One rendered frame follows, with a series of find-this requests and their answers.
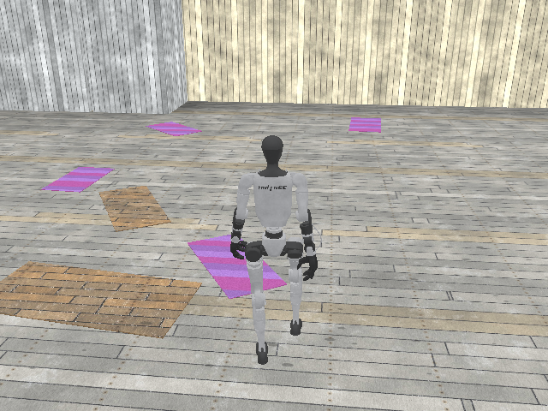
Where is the robot left upper arm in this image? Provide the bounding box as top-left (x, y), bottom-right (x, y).
top-left (235, 173), bottom-right (255, 220)

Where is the right robot forearm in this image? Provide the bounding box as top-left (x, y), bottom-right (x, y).
top-left (300, 209), bottom-right (316, 256)

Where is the robot left hand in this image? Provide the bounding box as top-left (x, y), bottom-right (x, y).
top-left (230, 241), bottom-right (247, 259)

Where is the left robot forearm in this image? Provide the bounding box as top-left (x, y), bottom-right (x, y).
top-left (230, 207), bottom-right (245, 243)

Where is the robot right upper arm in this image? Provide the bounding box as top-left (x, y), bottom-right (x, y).
top-left (290, 172), bottom-right (308, 222)

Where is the left robot shin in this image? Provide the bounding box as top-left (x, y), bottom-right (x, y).
top-left (251, 294), bottom-right (265, 352)

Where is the robot right hand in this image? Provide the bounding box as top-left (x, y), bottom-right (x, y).
top-left (297, 254), bottom-right (318, 281)

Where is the humanoid robot head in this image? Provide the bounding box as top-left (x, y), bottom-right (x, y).
top-left (258, 135), bottom-right (288, 177)

